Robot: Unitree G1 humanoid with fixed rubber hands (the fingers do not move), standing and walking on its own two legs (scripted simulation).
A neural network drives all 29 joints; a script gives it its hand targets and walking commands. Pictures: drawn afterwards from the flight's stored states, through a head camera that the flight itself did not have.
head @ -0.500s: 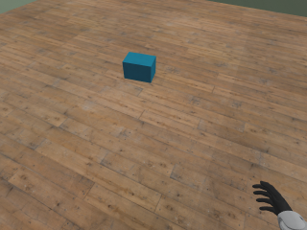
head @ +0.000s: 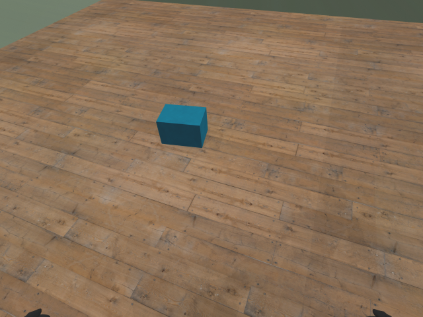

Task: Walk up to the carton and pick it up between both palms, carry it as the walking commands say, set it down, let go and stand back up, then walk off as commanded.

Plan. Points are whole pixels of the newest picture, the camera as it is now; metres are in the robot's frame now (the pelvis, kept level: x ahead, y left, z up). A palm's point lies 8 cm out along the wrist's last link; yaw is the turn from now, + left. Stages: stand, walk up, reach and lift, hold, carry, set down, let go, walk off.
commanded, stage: walk up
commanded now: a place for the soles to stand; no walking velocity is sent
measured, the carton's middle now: (183, 125) +1.46 +0.21 -0.66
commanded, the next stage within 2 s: none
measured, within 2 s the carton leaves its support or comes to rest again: neither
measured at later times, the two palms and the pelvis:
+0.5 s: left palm (32, 239) +0.34 +0.44 -0.08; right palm (323, 236) +0.31 -0.24 -0.06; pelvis +0.26 +0.11 +0.01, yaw -2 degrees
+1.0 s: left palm (19, 179) +0.53 +0.56 -0.08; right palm (265, 153) +0.58 -0.15 -0.07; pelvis +0.47 +0.19 -0.02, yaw -2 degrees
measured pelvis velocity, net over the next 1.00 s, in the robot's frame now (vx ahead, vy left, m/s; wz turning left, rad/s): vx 0.47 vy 0.19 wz -0.03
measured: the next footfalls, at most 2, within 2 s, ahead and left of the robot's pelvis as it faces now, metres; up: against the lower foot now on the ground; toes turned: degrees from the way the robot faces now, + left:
left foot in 0.22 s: +0.29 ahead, +0.20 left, +0.00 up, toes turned +5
right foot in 0.62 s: +0.46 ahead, -0.01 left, +0.00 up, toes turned -9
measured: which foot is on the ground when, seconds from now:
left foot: up 0.00-0.20, down 0.22-0.62, up 0.64-0.92, down 0.94-1.00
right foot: down 0.00-0.24, up 0.26-0.60, down 0.62-0.94, up 0.96-1.00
